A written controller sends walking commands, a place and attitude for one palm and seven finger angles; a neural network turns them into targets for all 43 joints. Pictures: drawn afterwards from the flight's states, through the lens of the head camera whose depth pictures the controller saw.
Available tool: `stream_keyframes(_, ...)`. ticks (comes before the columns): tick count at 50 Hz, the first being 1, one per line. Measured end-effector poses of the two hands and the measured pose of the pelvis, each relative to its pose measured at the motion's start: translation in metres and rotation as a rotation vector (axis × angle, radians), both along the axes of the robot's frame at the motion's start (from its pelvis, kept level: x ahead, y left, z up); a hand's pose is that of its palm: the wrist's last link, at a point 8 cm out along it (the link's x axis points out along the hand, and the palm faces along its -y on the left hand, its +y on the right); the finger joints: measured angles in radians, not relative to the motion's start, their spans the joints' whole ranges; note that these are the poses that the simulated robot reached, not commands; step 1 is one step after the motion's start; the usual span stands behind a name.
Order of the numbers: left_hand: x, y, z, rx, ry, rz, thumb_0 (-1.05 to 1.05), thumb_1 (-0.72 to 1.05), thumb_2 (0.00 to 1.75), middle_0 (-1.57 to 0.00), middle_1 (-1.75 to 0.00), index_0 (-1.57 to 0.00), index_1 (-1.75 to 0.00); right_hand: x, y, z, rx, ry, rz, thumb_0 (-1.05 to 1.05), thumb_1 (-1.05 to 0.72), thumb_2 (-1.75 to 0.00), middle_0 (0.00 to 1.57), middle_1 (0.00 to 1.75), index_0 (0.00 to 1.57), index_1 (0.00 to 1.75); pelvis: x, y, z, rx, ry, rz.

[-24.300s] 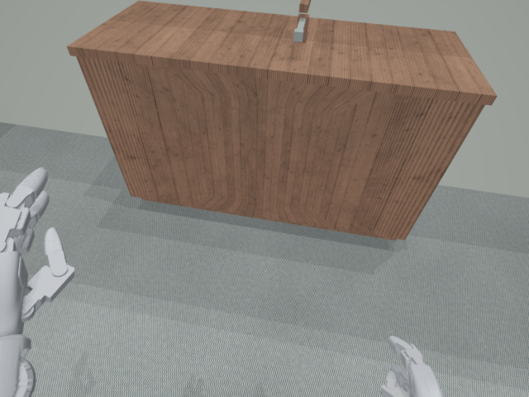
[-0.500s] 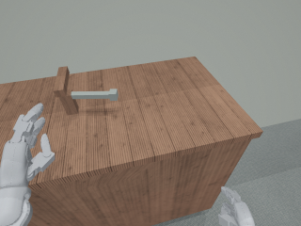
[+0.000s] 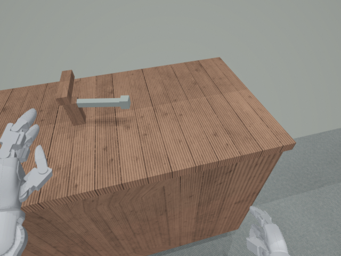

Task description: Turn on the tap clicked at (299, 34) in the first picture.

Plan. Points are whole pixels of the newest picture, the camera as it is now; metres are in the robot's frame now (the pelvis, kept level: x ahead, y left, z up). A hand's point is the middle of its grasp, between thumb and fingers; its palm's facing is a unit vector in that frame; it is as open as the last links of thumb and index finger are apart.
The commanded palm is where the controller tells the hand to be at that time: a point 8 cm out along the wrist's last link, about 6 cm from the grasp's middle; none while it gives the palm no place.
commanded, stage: step back with the hand held close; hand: left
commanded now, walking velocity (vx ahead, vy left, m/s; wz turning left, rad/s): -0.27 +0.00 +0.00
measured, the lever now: (125, 102) +0.48 +0.19 +0.11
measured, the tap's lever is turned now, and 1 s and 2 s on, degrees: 76 76 76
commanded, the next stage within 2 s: stop stepping back and stand still in 1.34 s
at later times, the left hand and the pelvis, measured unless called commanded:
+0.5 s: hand (34, 203) +0.16 +0.25 +0.15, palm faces +0.36 -0.82 -0.44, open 7.4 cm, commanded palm +0.10 +0.29 +0.17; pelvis -0.06 +0.01 -0.01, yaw +0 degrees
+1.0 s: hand (31, 230) +0.12 +0.23 +0.15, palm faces +0.33 -0.85 -0.41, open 7.4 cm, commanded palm +0.05 +0.29 +0.17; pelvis -0.09 +0.00 -0.01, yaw +3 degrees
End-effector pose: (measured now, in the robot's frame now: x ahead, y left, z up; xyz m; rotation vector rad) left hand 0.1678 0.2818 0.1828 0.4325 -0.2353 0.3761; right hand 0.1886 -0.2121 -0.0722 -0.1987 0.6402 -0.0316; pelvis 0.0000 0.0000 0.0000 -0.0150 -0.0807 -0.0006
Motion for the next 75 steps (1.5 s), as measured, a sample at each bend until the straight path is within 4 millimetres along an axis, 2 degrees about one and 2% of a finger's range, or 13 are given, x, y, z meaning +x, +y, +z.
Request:
stream_keyframes(6, -0.001, -0.004, -0.007, 0.027, 0.056, -0.03, 0.02, 0.89, 0.9, -0.21, -0.3, -0.21, -0.3, -0.016, -0.01, -0.005, -0.02, 0.041, -0.055, 0.01, -0.91, -0.9, 0.21, 0.3, 0.2, 0.3, -0.009, 0.004, -0.002, 0.006, 0.051, -0.012)
stream_keyframes(14, -0.02, -0.003, -0.016, 0.053, 0.111, -0.049, 0.02, 0.89, 0.89, -0.21, -0.3, -0.22, -0.3, -0.045, -0.017, -0.012, -0.048, 0.087, -0.102, 0.01, -0.91, -0.9, 0.21, 0.3, 0.2, 0.3, -0.028, 0.007, -0.007, 0.01, 0.078, -0.009)
stream_keyframes(23, -0.046, 0.004, -0.011, 0.073, 0.05, -0.029, 0.02, 0.89, 0.89, -0.21, -0.3, -0.22, -0.3, -0.072, -0.01, -0.018, -0.055, 0.089, -0.1, 0.01, -0.91, -0.9, 0.21, 0.3, 0.2, 0.3, -0.051, 0.013, -0.013, -0.002, 0.09, -0.002)
stream_keyframes(32, -0.058, 0.012, -0.017, 0.067, 0.021, -0.025, 0.02, 0.89, 0.89, -0.21, -0.3, -0.21, -0.3, -0.095, 0.001, -0.025, -0.065, 0.113, -0.095, 0.01, -0.91, -0.9, 0.21, 0.3, 0.2, 0.3, -0.066, 0.019, -0.019, -0.009, 0.092, 0.002)
stream_keyframes(39, -0.065, 0.011, -0.009, 0.108, 0.009, 0.015, 0.02, 0.89, 0.89, -0.21, -0.3, -0.21, -0.3, -0.099, 0.008, -0.027, -0.034, 0.118, -0.06, 0.01, -0.91, -0.9, 0.21, 0.3, 0.2, 0.3, -0.07, 0.009, -0.017, 0.01, 0.111, 0.02)
stream_keyframes(47, -0.079, -0.014, -0.017, 0.033, 0.026, -0.058, 0.02, 0.89, 0.89, -0.21, -0.3, -0.21, -0.3, -0.096, -0.006, -0.022, -0.037, 0.118, -0.067, 0.01, -0.91, -0.89, 0.21, 0.3, 0.21, 0.3, -0.087, 0.0, -0.014, -0.002, 0.119, 0.039)
stream_keyframes(51, -0.093, -0.007, -0.017, 0.048, 0.028, -0.067, 0.02, 0.89, 0.89, -0.21, -0.3, -0.22, -0.3, -0.1, -0.01, -0.013, -0.079, 0.109, -0.079, 0.01, -0.91, -0.9, 0.21, 0.3, 0.2, 0.3, -0.098, 0.004, -0.015, 0.007, 0.139, 0.065)
stream_keyframes(55, -0.112, 0.008, -0.016, 0.09, 0.04, -0.031, 0.02, 0.89, 0.89, -0.22, -0.3, -0.22, -0.3, -0.11, -0.008, -0.009, -0.088, 0.086, -0.077, 0.01, -0.91, -0.9, 0.2, 0.3, 0.2, 0.3, -0.117, 0.005, -0.014, 0.035, 0.134, 0.049)
stream_keyframes(59, -0.132, 0.006, -0.009, 0.082, 0.037, 0.013, 0.02, 0.89, 0.89, -0.21, -0.3, -0.21, -0.3, -0.128, 0.0, -0.006, -0.042, 0.052, -0.039, 0.01, -0.91, -0.9, 0.2, 0.3, 0.2, 0.3, -0.136, -0.001, -0.01, 0.027, 0.112, 0.022)
stream_keyframes(64, -0.155, -0.021, -0.009, 0.053, 0.025, 0.009, 0.02, 0.89, 0.9, -0.21, -0.3, -0.21, -0.3, -0.16, -0.002, -0.014, 0.016, 0.044, 0.003, 0.01, -0.91, -0.9, 0.21, 0.3, 0.2, 0.3, -0.164, -0.02, -0.012, 0.027, 0.095, 0.003)
stream_keyframes(67, -0.169, -0.044, -0.011, 0.051, 0.028, -0.029, 0.02, 0.9, 0.9, -0.21, -0.3, -0.21, -0.3, -0.181, -0.015, -0.023, 0.032, 0.057, 0.003, 0.01, -0.9, -0.89, 0.21, 0.3, 0.21, 0.3, -0.186, -0.032, -0.016, 0.002, 0.086, 0.003)
stream_keyframes(70, -0.188, -0.063, -0.011, 0.042, 0.044, -0.086, 0.02, 0.89, 0.89, -0.21, -0.3, -0.21, -0.3, -0.21, -0.033, -0.023, 0.025, 0.094, -0.041, 0.01, -0.9, -0.89, 0.21, 0.3, 0.21, 0.3, -0.207, -0.041, -0.012, 0.026, 0.092, 0.012)
stream_keyframes(75, -0.226, -0.07, -0.012, 0.067, 0.084, -0.101, 0.02, 0.89, 0.89, -0.21, -0.3, -0.22, -0.3, -0.26, -0.062, -0.016, -0.027, 0.125, -0.121, 0.01, -0.91, -0.89, 0.21, 0.3, 0.2, 0.3, -0.235, -0.048, -0.009, 0.059, 0.106, 0.013)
